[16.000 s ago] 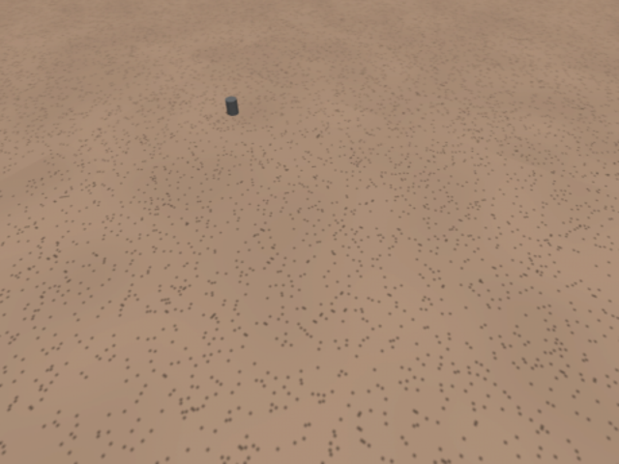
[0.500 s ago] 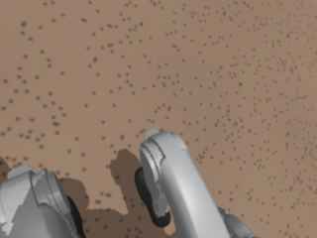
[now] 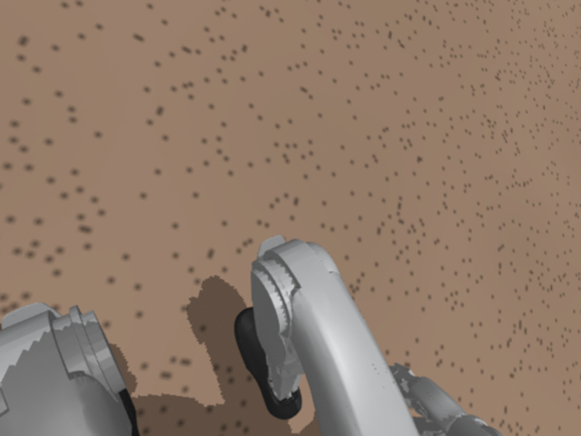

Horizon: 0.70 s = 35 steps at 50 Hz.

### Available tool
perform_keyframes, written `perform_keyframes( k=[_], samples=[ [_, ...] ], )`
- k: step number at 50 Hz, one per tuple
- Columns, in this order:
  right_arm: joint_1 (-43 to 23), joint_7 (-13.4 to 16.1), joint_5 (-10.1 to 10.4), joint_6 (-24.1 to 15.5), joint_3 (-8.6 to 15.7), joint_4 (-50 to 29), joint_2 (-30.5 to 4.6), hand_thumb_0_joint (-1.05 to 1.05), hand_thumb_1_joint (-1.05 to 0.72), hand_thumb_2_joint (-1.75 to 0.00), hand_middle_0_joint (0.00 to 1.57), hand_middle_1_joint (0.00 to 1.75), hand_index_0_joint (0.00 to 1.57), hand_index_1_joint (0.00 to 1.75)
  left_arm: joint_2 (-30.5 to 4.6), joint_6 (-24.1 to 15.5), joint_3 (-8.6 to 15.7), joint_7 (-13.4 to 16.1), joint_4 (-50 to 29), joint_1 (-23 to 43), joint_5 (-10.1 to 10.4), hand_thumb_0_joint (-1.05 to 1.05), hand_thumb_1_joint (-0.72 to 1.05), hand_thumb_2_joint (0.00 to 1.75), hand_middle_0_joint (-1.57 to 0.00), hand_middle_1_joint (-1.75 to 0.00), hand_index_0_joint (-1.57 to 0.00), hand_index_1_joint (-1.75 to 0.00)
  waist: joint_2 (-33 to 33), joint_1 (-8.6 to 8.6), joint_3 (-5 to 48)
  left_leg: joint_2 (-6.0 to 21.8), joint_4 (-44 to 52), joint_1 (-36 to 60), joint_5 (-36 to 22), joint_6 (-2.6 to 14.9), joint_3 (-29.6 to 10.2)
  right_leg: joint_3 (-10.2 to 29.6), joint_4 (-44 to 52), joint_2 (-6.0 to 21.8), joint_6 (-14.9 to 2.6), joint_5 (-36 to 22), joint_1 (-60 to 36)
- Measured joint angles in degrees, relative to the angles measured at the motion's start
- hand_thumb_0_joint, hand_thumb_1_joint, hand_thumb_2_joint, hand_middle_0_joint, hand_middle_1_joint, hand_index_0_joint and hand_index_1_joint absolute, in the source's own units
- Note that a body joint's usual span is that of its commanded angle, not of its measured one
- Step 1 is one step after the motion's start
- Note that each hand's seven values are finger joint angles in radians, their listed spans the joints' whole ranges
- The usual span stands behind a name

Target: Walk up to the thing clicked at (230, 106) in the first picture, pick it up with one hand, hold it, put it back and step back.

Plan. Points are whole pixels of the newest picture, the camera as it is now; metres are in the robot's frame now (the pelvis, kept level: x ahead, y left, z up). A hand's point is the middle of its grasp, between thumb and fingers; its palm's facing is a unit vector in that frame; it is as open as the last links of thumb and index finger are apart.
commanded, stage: rest palm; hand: left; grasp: from above
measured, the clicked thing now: out of the picture +0.45 +0.35 -0.26
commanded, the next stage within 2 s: close in 0.24 s
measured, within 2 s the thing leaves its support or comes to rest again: neither
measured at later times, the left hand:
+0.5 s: hand out of the picture +0.44 +0.34 -0.24, palm faces -0.42 -0.17 -0.89, open 13.2 cm
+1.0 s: hand out of the picture +0.43 +0.35 -0.24, palm faces -0.42 -0.16 -0.89, open 11.8 cm
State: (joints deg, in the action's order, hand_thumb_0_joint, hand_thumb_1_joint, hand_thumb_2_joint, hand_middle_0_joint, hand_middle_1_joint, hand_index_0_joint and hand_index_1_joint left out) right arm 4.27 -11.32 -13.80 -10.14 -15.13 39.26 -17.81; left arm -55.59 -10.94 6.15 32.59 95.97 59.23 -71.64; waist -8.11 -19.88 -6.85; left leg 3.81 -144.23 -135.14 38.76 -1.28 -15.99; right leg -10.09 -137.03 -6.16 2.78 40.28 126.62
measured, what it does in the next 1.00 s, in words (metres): stands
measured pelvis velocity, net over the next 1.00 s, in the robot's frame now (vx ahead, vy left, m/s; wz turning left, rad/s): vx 0.00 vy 0.00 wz -0.02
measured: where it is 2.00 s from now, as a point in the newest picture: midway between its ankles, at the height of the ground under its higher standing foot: (205, 413)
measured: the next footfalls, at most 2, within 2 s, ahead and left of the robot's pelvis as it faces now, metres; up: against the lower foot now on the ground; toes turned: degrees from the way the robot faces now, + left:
none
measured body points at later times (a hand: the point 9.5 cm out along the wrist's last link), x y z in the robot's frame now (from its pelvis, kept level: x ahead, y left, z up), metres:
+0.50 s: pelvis +0.00 +0.00 +0.00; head +0.27 +0.13 +0.33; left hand +0.46 +0.35 -0.19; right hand +0.06 -0.25 -0.07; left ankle +0.07 +0.14 -0.27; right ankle +0.10 -0.11 -0.27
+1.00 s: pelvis +0.00 +0.00 +0.00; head +0.26 +0.14 +0.34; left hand +0.45 +0.35 -0.19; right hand +0.07 -0.25 -0.06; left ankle +0.07 +0.14 -0.27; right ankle +0.10 -0.11 -0.27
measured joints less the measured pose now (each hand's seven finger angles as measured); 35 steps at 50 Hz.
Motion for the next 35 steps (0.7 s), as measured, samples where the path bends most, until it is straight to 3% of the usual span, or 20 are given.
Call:
perform_keyframes(
  k=[7,12,21,35],
  samples=[
    [0.25,-0.46,-0.19,-0.8,-0.97,0.14,0.43,0.0,-0.91,-0.9,0.2,0.3,0.2,0.3,-0.07,0.96,-0.64,0.43,0.34,0.24,0.87,0.0,-0.48,1.0,-0.1,-1.03,-0.1,-1.03,-0.21,-0.37,-0.34,0.01,-0.22,-0.11,0.09,0.08,-0.21,-0.15,0.06,-0.1,0.07,-0.01,-0.06],
    [0.55,-0.81,-0.31,-1.18,-1.53,-0.36,0.53,0.0,-0.91,-0.9,0.2,0.3,0.2,0.3,-1.03,1.01,0.67,0.35,0.93,-0.02,0.97,0.0,-0.47,0.99,-0.1,-1.03,-0.1,-1.03,-0.17,-0.85,-0.84,0.0,-0.41,-0.12,0.26,0.13,-0.36,-0.25,-0.02,-0.15,0.18,0.1,-0.09],
    [0.72,-1.08,-0.67,-1.56,-2.09,-0.55,0.19,0.0,-0.91,-0.9,0.2,0.3,0.2,0.3,-2.04,0.37,0.71,-0.01,0.29,-0.79,2.04,0.0,-0.43,0.99,-0.12,-1.05,-0.13,-1.04,-0.41,-0.75,-1.92,0.13,-0.71,0.03,0.59,0.12,-0.75,-0.51,0.02,-0.37,0.32,0.14,-0.26],
    [0.11,-1.34,-1.1,-1.72,-2.26,-0.85,-0.83,0.0,-0.9,-0.9,0.2,0.3,0.2,0.3,-2.85,-1.14,0.78,0.75,1.56,-0.59,0.98,0.0,-0.27,0.87,-0.23,-1.02,-0.26,-0.99,-0.77,-0.47,-1.92,0.0,-0.94,0.41,0.53,0.01,-1.17,-0.84,0.0,-0.39,0.3,0.01,-0.74]
  ],
)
